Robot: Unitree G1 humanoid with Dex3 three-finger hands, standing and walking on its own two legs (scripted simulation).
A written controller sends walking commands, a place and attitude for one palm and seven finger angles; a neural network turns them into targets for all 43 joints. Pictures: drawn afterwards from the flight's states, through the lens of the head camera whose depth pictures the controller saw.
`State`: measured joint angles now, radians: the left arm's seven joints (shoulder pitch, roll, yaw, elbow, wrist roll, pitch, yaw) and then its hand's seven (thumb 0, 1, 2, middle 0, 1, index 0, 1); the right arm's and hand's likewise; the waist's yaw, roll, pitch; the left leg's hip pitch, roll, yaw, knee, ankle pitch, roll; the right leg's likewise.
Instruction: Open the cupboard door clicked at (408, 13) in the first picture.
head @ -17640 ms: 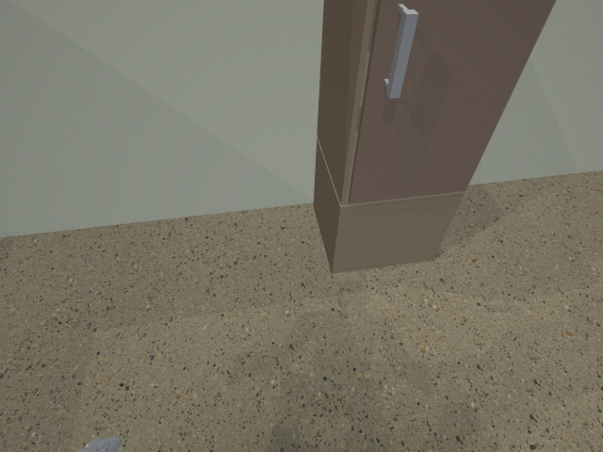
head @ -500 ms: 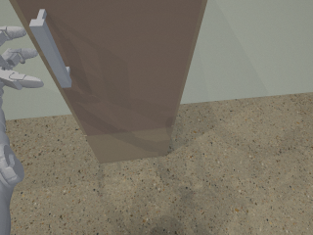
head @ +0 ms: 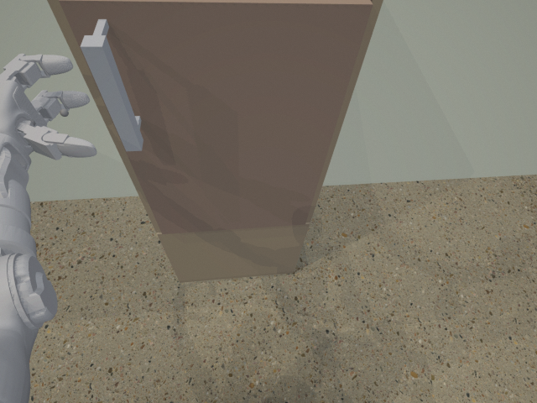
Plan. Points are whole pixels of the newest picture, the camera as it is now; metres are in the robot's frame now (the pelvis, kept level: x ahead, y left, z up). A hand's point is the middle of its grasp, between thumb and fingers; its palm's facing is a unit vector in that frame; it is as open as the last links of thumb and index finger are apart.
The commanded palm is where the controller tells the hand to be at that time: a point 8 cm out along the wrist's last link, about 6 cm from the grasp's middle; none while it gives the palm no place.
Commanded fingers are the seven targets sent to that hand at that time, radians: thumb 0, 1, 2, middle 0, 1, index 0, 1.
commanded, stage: move the hooked fingers beside the handle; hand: left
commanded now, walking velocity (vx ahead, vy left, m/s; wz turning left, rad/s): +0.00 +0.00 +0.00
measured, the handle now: (119, 91) +0.52 +0.21 +0.15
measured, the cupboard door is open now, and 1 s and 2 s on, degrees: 0 0 0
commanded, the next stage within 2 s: slide the fingers in behind the handle in 0.20 s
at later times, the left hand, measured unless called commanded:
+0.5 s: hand (69, 113) +0.47 +0.26 +0.16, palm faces +0.05 -1.00 +0.02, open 14.0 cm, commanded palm +0.44 +0.30 +0.16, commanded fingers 0.00 -0.50 0.30 -0.30 -1.20 -0.30 -1.20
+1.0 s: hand (97, 112) +0.47 +0.22 +0.16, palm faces +0.06 -1.00 +0.02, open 14.0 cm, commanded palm +0.44 +0.27 +0.16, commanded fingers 0.00 -0.50 0.30 -0.30 -1.20 -0.30 -1.20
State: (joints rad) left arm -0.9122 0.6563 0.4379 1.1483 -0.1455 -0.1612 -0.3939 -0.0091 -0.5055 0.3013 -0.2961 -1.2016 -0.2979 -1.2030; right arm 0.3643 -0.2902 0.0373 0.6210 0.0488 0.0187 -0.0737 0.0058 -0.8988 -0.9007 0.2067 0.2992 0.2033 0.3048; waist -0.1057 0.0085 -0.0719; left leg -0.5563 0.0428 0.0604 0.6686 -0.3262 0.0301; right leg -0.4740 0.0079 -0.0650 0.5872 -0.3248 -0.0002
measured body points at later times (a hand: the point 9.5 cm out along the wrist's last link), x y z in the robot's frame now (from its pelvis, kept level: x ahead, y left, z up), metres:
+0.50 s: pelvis +0.00 +0.00 +0.00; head +0.07 +0.01 +0.44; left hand +0.46 +0.31 +0.16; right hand +0.01 -0.28 -0.11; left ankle +0.00 +0.10 -0.72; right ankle -0.03 -0.12 -0.72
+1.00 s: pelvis -0.01 -0.01 +0.00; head +0.05 +0.00 +0.44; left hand +0.46 +0.28 +0.16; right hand +0.03 -0.28 -0.11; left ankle +0.00 +0.10 -0.72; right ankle -0.03 -0.12 -0.72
